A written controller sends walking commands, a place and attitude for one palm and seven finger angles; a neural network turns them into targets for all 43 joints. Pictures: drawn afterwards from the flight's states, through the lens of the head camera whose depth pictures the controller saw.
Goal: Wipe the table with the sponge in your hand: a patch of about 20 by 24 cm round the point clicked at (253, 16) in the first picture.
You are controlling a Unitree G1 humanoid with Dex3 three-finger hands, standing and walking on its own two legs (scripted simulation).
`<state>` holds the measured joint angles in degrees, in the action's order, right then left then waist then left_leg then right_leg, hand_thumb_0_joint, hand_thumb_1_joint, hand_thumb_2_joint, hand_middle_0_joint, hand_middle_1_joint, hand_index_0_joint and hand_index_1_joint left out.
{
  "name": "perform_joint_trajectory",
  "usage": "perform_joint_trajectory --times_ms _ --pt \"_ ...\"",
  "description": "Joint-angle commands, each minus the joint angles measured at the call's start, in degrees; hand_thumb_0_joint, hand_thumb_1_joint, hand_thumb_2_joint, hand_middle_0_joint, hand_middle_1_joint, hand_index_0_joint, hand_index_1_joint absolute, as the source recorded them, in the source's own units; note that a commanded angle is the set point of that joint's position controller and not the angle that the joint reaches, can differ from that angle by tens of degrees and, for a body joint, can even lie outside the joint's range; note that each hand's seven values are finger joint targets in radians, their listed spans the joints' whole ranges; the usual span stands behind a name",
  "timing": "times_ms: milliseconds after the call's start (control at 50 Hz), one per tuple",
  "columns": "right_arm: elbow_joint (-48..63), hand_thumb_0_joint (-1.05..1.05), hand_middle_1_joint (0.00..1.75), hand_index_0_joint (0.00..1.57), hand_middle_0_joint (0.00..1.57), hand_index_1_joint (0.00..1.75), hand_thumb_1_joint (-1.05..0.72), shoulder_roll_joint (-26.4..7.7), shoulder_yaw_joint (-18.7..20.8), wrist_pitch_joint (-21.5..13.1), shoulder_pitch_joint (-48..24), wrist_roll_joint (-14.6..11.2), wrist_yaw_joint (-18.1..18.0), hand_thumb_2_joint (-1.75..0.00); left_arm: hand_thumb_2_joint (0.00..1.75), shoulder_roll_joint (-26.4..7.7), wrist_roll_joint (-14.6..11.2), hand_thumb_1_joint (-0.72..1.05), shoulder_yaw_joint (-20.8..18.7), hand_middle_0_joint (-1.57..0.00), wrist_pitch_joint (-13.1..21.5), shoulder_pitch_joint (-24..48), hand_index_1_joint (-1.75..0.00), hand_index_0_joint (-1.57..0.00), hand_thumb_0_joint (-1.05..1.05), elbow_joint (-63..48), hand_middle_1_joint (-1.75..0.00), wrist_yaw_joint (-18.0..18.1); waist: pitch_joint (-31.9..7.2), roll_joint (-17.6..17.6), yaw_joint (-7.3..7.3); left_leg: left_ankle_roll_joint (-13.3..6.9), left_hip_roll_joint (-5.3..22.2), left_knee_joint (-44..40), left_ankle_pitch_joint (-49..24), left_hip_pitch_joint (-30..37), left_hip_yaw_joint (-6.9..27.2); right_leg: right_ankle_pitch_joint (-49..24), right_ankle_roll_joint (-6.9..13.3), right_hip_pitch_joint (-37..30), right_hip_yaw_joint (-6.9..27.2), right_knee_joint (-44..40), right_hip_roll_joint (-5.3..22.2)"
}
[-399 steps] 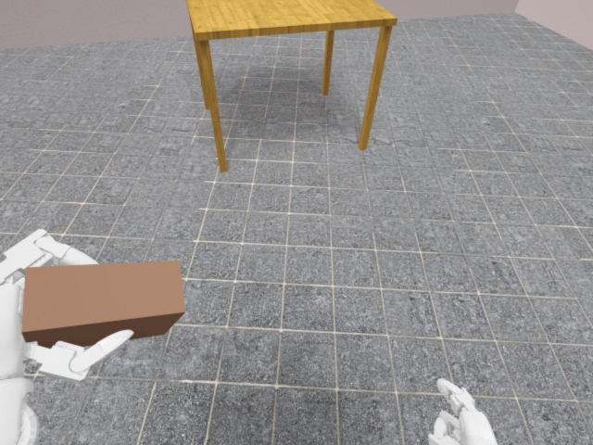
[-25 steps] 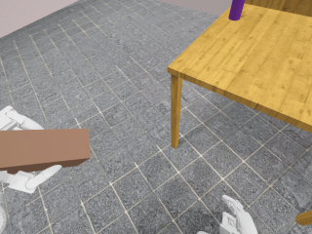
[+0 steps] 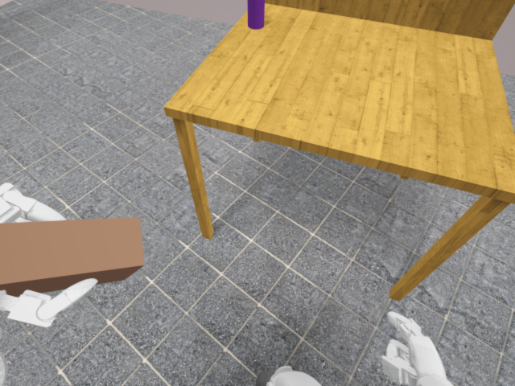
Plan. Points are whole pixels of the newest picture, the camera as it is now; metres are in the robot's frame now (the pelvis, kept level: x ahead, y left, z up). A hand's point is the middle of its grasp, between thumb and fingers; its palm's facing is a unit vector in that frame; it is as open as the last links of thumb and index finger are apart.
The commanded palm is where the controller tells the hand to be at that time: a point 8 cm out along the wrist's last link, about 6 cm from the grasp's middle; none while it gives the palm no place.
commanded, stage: turn to face it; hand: left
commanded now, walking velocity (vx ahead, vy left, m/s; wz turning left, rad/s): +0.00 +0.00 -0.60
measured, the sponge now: (92, 255) +0.23 +0.21 +0.14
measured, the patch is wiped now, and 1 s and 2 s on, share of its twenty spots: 0.00 0.00 0.00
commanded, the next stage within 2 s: take the last steps up to it in 1.06 s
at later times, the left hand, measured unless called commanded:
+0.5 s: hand (225, 249) +0.23 +0.06 +0.19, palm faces +0.01 -0.81 -0.58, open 9.8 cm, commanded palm +0.19 +0.13 +0.19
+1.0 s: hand (283, 292) +0.19 +0.00 +0.18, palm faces -0.06 -0.87 -0.49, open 9.8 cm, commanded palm +0.17 +0.05 +0.19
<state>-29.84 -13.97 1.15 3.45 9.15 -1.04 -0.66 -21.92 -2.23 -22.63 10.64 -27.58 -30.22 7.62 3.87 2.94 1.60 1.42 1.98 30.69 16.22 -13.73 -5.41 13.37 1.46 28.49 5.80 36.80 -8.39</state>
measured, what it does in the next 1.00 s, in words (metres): walks backwards, turning right: right foot, then left foot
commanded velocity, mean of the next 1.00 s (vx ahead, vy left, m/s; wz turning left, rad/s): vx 0.00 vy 0.00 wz -0.49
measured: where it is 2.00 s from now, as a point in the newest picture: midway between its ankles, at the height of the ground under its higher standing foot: outside the picture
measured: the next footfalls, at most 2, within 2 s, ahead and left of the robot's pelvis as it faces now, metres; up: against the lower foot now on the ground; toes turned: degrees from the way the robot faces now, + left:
right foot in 0.20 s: +0.05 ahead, -0.16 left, +0.00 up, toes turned -13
left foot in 0.76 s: -0.02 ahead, +0.07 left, +0.00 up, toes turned -22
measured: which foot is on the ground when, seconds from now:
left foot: down 0.00-0.22, up 0.24-0.74, down 0.76-1.00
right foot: up 0.00-0.18, down 0.20-0.76, up 0.78-0.98, down 1.00-1.00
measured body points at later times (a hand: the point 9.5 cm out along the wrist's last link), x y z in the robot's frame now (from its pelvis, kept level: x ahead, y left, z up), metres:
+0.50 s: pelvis -0.05 -0.08 +0.01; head +0.01 -0.12 +0.45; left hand +0.22 +0.10 +0.22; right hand +0.02 -0.39 -0.10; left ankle -0.03 +0.08 -0.65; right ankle +0.01 -0.15 -0.73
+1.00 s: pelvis -0.12 -0.09 -0.01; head -0.10 -0.12 +0.44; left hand +0.19 +0.05 +0.21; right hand -0.07 -0.34 -0.11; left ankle -0.06 +0.09 -0.73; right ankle -0.16 -0.20 -0.73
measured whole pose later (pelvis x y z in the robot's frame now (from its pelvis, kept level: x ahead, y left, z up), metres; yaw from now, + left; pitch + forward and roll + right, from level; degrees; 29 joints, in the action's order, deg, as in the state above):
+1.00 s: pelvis -0.12 -0.09 -0.01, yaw -34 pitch +0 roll +0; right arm -31.0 -8.0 -2.5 -3.3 12.9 -1.3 0.3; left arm -21.7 -1.1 -21.8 10.8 -25.6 -30.4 8.0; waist 4.8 -3.1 3.7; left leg 6.6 11.5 36.2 22.3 -12.0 -7.8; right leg 17.5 -2.6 19.9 -3.4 37.5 0.4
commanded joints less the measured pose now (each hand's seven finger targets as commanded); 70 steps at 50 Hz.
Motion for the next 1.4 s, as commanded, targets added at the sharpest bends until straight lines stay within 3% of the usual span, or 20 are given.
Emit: perform_joint_trajectory --times_ms 0,80,160,180,200,220,300,660,700,740,760,840,960,980,1000,1020,1100,1280,1340,1380 --pt "8.39 0.0 0.3 0.2 0.2 0.3 -0.9 -3.85 1.96 -5.34 -3.96 0.16 -1.03 -0.9 1.3 -13.51 1.24 0.1 -6.91 -1.2 4.52 10.45 -1.6 -1.2 0.0 -19.0 -1.6 1.21 -5.78 -16.69 0.77 -11.63 23.91 -15.85 3.14 -4.18 11.14 11.08 -4.66 2.61 -0.94 33.53 8.08" --pt "7.68 0.0 0.3 0.2 0.2 0.3 -0.9 -4.96 1.47 -8.21 -1.0 -0.5 0.07 -0.9 1.3 -7.67 0.13 0.1 -1.42 -1.2 3.47 10.21 -1.6 -1.2 0.0 -14.69 -1.6 1.4 -1.47 -20.18 -0.03 -5.08 18.61 -7.74 -14.58 0.27 -1.06 13.73 -5.24 -2.78 -9.02 10.67 9.57" --pt "6.34 0.0 0.3 0.2 0.2 0.3 -0.9 -5.91 2.04 -9.64 0.89 -0.31 0.5 -0.9 1.3 -8.39 0.9 0.1 -2.31 -1.2 2.76 14.32 -1.6 -1.2 0.0 -9.46 -1.6 1.34 -4.8 -10.24 -0.46 -0.64 15.09 8.12 -11.89 -1.31 -3.96 -2.21 -4.54 -17.88 -12.09 -7.42 7.81" --pt "6.2 0.0 0.3 0.2 0.2 0.3 -0.9 -4.54 1.99 -9.56 0.71 -0.48 0.52 -0.9 1.3 -10.45 1.05 0.1 -3.88 -1.2 2.9 14.77 -1.6 -1.2 0.0 -8.32 -1.6 1.45 -6.5 1.46 -0.64 1.47 10.1 20.01 -2.9 -4.38 -5.5 -14.03 -0.93 -20.63 -2.19 -12.1 14.06" --pt "7.27 0.0 0.3 0.2 0.2 0.3 -0.9 -3.39 1.57 -9.24 -1.79 -0.01 0.29 -0.9 1.3 -13.45 1.12 0.1 -7.2 -1.2 2.67 9.96 -1.6 -1.2 0.0 -5.57 -1.6 2.03 -8.17 15.22 0.51 3.56 2.06 32.82 19.96 -17.75 -3.01 -34.22 5.84 -25.47 19.23 -14.44 25.11" --pt "7.24 0.0 0.3 0.2 0.2 0.3 -0.9 -3.14 1.28 -8.52 -4.37 0.03 0.06 -0.9 1.3 -13.37 -0.07 0.1 -8.2 -1.2 2.56 10.26 -1.6 -1.2 0.0 -7.57 -1.6 2.21 -10.42 15.89 0.9 3.47 3.19 39.84 19.28 -16.86 4.85 -31.49 6.04 -21.99 21.85 -16.92 28.3" --pt "6.34 0.0 0.3 0.2 0.2 0.3 -0.9 -1.43 -0.35 -3.9 -5.86 0.4 1.26 -0.9 1.3 -12.84 -2.32 0.1 -11.55 -1.2 4.58 -5.05 -1.6 -1.2 0.0 -12.05 -1.6 1.47 -15.89 -0.68 0.4 4.25 3.53 42.35 8.93 -21.41 7.98 -24.63 6.99 -28.78 13.93 -11.7 21.98" --pt "6.75 0.0 0.3 0.2 0.2 0.3 -0.9 -5.64 2.04 -0.63 -3.35 0.1 0.5 -0.9 1.3 -9.72 -0.49 0.1 -4.92 -1.2 2.93 1.55 -1.6 -1.2 0.0 -11.0 -1.6 1.59 -12.61 4.2 -0.25 -0.42 -2.44 -0.92 11.1 4.57 2.44 6.1 2.22 -8.94 19.71 -25.26 15.03" --pt "7.18 0.0 0.3 0.2 0.2 0.3 -0.9 -6.2 2.24 -1.17 -2.35 0.54 0.09 -0.9 1.3 -10.75 -0.37 0.1 -4.41 -1.2 3.81 5.6 -1.6 -1.2 0.0 -14.01 -1.6 1.08 -11.96 -1.89 -1.12 -3.27 2.33 -9.73 9.42 13.12 5.53 9.84 -0.68 -1.52 16.12 -19.4 10.81" --pt "8.42 0.0 0.3 0.2 0.2 0.3 -0.9 -6.73 2.39 -3.07 -4.4 1.14 -0.33 -0.9 1.3 -10.74 0.39 0.1 -5.15 -1.2 4.52 7.28 -1.6 -1.2 0.0 -15.48 -1.6 0.39 -7.76 -18.25 -0.45 -11.56 21.79 -18.44 9.76 10.58 21.71 10.3 -4.04 8.79 2.15 10.26 2.75" --pt "9.13 0.0 0.3 0.2 0.2 0.3 -0.9 -4.82 2.35 -4.45 -4.94 0.61 -0.79 -0.9 1.3 -12.35 1.17 0.1 -6.77 -1.2 4.49 7.55 -1.6 -1.2 0.0 -15.84 -1.6 0.84 -6.77 -16.81 -0.02 -13.56 25.12 -17.82 1.46 3.83 19.26 9.69 -4.8 7.37 -1.4 25.43 4.78" --pt "7.08 0.0 0.3 0.2 0.2 0.3 -0.9 -4.12 1.86 -6.9 -3.13 -0.18 0.23 -0.9 1.3 -7.5 -0.04 0.1 -3.79 -1.2 3.66 3.37 -1.6 -1.2 0.0 -12.63 -1.6 0.46 -2.12 -18.54 0.39 -9.04 18.72 -11.68 -9.23 -2.23 2.85 11.77 -4.49 3.76 -4.51 24.74 9.57" --pt "5.08 0.0 0.3 0.2 0.2 0.3 -0.9 -5.64 1.87 -10.32 0.06 -0.37 -0.11 -0.9 1.3 -8.41 1.3 0.1 -2.59 -1.2 3.31 12.52 -1.6 -1.2 0.0 -10.5 -1.6 1.26 -7.06 -10.91 -1.07 -1.96 13.73 8.03 -21.42 1.88 -1.66 -5.73 -4.41 -18.42 -13.78 -11.16 6.8" --pt "4.65 0.0 0.3 0.2 0.2 0.3 -0.9 -4.36 1.77 -10.26 0.42 -0.55 -0.12 -0.9 1.3 -9.96 1.71 0.1 -3.57 -1.2 3.36 13.54 -1.6 -1.2 0.0 -8.91 -1.6 1.44 -9.45 -0.77 -1.85 -0.09 9.68 17.67 -12.37 -2.59 -3.58 -19.03 -1.25 -23.59 -6.23 -12.63 13.68" --pt "5.59 0.0 0.3 0.2 0.2 0.3 -0.9 -2.74 1.31 -10.16 -1.47 -0.12 -0.26 -0.9 1.3 -12.46 2.09 0.1 -5.7 -1.2 3.3 10.01 -1.6 -1.2 0.0 -6.56 -1.6 1.86 -10.6 10.88 -1.13 2.02 2.23 28.76 12.81 -15.16 -2.64 -40.25 5.45 -28.83 12.34 -12.23 24.71" --pt "5.32 0.0 0.3 0.2 0.2 0.3 -0.9 -2.53 0.9 -9.96 -3.76 -0.21 -0.63 -0.9 1.3 -13.44 0.98 0.1 -7.96 -1.2 3.68 10.14 -1.6 -1.2 0.0 -7.89 -1.6 2.33 -11.7 13.93 -0.27 2.13 2.89 36.44 19.18 -16.14 4.02 -41.68 7.31 -25.64 15.74 -14.47 29.5" --pt "5.22 0.0 0.3 0.2 0.2 0.3 -0.9 -0.56 -0.2 -6.38 -6.08 0.22 -0.21 -0.9 1.3 -13.96 -0.91 0.1 -12.75 -1.2 5.15 -5.64 -1.6 -1.2 0.0 -12.83 -1.6 1.91 -15.1 1.09 -0.18 2.1 2.95 33.85 11.94 -14.44 6.63 -26.01 7.7 -23.72 8.86 -12.89 23.61" --pt "3.4 0.0 0.3 0.2 0.2 0.3 -0.9 -3.94 1.83 -7.53 -1.17 0.6 -1.62 -0.9 1.3 -10.78 0.09 0.1 -9.9 -1.2 5.21 -8.09 -1.6 -1.2 0.0 -13.78 -1.6 3.5 -14.56 1.61 -2.29 -1.78 -0.98 -2.51 7.01 2.24 0.54 11.55 5.66 -16.18 8.53 -19.29 21.63" --pt "4.17 0.0 0.3 0.2 0.2 0.3 -0.9 -6.37 2.55 -8.21 -1.81 0.98 -2.46 -0.9 1.3 -8.92 0.55 0.1 -8.04 -1.2 6.38 -5.36 -1.6 -1.2 0.0 -12.34 -1.6 2.86 -7.14 -19.26 -1.87 -9.67 14.33 -18.38 13.15 8.67 21.27 15.89 -0.69 -0.54 -5.5 2.53 7.98" --pt "2.53 0.0 0.3 0.2 0.2 0.3 -0.9 -4.99 2.34 -9.29 -2.05 0.73 -2.72 -0.9 1.3 -10.33 1.54 0.1 -8.06 -1.2 6.3 -1.74 -1.6 -1.2 0.0 -8.13 -1.6 2.59 -3.63 -17.73 -2.66 -14.32 18.56 -20.03 13.08 -1.0 24.04 14.95 -2.05 1.63 -7.84 21.68 8.73"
